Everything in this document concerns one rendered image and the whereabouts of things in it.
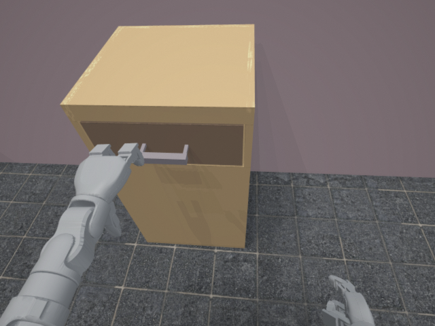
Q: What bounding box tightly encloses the handle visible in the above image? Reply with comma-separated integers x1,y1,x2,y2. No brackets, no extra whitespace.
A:
140,143,189,165

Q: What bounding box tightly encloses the robot left forearm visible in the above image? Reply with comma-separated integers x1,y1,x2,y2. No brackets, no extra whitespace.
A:
0,194,111,326

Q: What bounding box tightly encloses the cabinet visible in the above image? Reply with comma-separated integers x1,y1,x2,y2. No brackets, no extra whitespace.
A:
60,24,255,248

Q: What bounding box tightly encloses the left robot hand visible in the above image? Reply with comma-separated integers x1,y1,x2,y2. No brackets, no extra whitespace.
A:
74,143,145,237

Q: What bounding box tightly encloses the drawer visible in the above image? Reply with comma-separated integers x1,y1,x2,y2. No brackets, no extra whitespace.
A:
80,121,243,166

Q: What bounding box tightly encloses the right robot hand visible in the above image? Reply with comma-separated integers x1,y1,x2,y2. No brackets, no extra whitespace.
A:
322,275,375,326

